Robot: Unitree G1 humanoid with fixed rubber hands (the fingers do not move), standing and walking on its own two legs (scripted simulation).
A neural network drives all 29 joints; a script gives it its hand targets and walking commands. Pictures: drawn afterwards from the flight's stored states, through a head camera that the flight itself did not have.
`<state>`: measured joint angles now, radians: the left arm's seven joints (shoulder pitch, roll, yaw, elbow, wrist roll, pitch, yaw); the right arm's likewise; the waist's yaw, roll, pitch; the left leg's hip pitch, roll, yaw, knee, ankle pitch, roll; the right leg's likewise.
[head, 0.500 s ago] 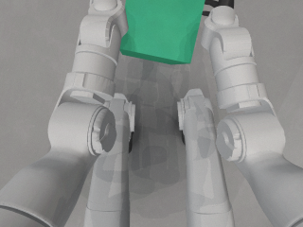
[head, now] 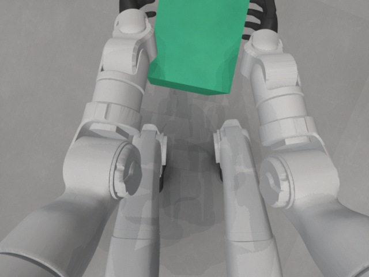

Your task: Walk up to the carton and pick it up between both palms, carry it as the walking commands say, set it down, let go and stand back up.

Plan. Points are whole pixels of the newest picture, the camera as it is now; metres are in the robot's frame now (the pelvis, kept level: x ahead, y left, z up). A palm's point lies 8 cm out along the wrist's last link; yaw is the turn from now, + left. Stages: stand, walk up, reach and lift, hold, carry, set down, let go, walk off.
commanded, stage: reach and lift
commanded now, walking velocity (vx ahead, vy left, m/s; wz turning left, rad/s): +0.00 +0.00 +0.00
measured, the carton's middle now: (195, 22) +0.56 -0.01 -0.16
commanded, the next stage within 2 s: none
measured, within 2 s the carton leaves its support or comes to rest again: neither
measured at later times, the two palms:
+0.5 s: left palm (120, 2) +0.50 +0.09 +0.02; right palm (282, 26) +0.48 -0.13 +0.00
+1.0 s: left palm out of the picture +0.48 +0.10 +0.10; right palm (307, 11) +0.46 -0.12 +0.08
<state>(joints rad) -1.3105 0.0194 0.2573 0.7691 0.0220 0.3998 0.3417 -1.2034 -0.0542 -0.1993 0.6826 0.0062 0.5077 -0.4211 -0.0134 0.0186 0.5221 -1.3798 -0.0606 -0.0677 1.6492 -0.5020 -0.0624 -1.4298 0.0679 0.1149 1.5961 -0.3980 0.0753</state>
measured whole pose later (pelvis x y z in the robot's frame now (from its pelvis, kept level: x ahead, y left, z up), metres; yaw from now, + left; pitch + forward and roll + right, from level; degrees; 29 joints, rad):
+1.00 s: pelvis +0.00 +0.00 +0.11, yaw -1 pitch +4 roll +1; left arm -1.11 -0.04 0.30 0.72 0.04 0.43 0.33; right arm -1.04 0.03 -0.22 0.65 -0.05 0.54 -0.43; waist 0.00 0.02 0.47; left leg -0.90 -0.03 -0.07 1.21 -0.38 -0.05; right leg -0.95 0.06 0.12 1.15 -0.28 0.07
